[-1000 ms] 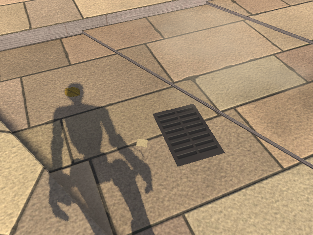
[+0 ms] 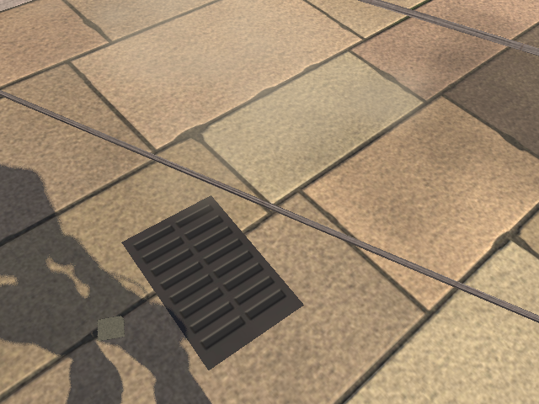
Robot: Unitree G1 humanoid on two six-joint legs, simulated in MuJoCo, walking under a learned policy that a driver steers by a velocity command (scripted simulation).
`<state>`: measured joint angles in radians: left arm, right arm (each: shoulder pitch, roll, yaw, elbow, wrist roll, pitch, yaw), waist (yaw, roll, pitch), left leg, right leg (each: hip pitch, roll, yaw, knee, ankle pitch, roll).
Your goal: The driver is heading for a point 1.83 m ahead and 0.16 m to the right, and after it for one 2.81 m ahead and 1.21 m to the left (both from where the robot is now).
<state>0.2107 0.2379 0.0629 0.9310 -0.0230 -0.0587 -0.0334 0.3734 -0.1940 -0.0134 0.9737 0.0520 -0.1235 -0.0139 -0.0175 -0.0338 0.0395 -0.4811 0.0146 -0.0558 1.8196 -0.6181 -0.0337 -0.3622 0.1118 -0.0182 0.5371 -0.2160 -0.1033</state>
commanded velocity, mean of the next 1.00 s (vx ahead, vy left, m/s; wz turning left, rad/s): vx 0.50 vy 0.00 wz -0.31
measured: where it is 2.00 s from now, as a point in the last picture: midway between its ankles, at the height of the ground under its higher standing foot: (317, 176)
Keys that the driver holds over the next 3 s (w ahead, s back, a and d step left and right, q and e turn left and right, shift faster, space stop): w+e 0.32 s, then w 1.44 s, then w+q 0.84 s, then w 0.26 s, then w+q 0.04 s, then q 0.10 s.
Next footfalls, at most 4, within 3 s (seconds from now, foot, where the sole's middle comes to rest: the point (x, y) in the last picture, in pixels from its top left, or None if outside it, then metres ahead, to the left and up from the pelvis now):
0.24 left None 0.41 0.17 -0.76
0.74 right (319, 357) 0.56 -0.15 -0.76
1.16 left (258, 229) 0.93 0.01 -0.75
1.66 right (359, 201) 1.03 -0.30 -0.73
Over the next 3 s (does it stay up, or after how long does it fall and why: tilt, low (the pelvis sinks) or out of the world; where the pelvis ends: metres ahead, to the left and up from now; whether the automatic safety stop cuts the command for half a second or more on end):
stays up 1.65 -0.23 0.05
